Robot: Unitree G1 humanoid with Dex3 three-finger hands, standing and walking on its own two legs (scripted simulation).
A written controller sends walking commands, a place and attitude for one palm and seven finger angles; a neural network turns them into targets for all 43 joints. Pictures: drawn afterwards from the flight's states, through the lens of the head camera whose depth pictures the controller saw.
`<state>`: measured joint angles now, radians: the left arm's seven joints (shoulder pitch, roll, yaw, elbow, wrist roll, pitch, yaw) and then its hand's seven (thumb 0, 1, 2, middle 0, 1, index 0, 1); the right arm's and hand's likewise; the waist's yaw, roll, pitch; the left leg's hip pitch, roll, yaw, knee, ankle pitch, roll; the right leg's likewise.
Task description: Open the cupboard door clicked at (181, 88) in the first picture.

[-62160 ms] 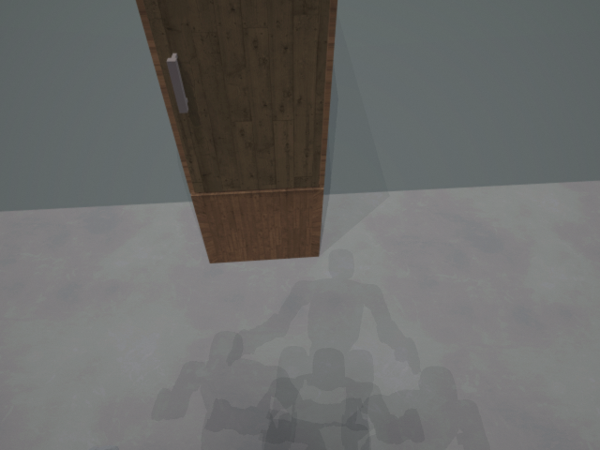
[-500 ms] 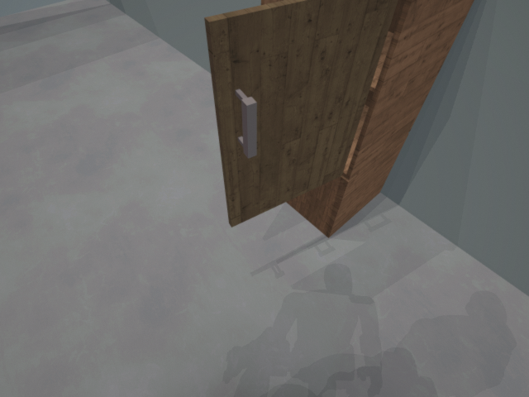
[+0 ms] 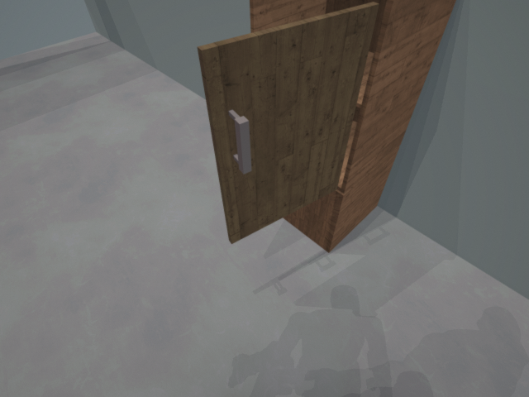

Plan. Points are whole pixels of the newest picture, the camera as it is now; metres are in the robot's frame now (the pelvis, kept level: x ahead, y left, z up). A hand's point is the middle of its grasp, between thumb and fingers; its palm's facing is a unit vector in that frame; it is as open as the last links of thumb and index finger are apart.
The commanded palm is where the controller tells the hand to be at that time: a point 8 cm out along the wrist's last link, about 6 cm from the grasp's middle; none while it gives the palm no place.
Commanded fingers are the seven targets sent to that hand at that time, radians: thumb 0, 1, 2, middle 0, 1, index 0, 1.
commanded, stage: let the arm hang, fingers relaxed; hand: left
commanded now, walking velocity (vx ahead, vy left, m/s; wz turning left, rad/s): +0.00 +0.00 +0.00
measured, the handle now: (239, 142) +0.61 +0.09 +0.04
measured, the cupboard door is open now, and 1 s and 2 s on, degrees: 78 78 78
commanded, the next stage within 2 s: look to check the result in 0.14 s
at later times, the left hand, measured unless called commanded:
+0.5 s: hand out of the picture +0.06 +0.22 -0.16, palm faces +0.01 -0.95 -0.31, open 7.4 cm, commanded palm none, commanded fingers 0.00 0.90 0.90 -0.20 -0.30 -0.20 -0.30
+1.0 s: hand out of the picture +0.09 +0.22 -0.15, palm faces +0.00 -0.95 -0.31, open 7.4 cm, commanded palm none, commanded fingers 0.00 0.90 0.90 -0.20 -0.30 -0.20 -0.30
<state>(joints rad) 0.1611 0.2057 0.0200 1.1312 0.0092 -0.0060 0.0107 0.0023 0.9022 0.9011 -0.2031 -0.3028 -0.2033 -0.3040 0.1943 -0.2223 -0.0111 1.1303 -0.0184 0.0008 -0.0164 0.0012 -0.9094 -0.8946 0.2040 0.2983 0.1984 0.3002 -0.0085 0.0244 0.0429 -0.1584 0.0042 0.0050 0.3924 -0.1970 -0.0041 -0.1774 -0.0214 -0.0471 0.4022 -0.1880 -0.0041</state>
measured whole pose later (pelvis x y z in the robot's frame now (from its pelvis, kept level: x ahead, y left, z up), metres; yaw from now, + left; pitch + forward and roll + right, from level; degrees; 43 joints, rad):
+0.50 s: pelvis +0.00 -0.01 +0.00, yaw +0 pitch -2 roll +0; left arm 0.13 0.27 0.02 1.15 0.01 -0.01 0.01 0.00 0.90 0.90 -0.20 -0.30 -0.20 -0.30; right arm 0.16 -0.28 -0.01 1.14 -0.02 0.00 -0.01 0.00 -0.91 -0.89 0.20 0.30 0.20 0.30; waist -0.01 0.03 0.07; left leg -0.14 0.01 0.00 0.35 -0.18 -0.01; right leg -0.16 -0.01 -0.05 0.36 -0.17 -0.01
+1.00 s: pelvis +0.02 -0.01 +0.00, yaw +0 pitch -1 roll +0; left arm 0.10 0.29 0.02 1.14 0.01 -0.02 0.00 0.00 0.90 0.90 -0.20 -0.30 -0.20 -0.30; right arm 0.11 -0.31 -0.01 1.13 -0.02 0.00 -0.01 0.00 -0.91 -0.89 0.21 0.30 0.20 0.30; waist -0.01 0.02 0.06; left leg -0.11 0.02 -0.01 0.31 -0.18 -0.02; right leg -0.13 0.00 -0.06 0.33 -0.18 -0.02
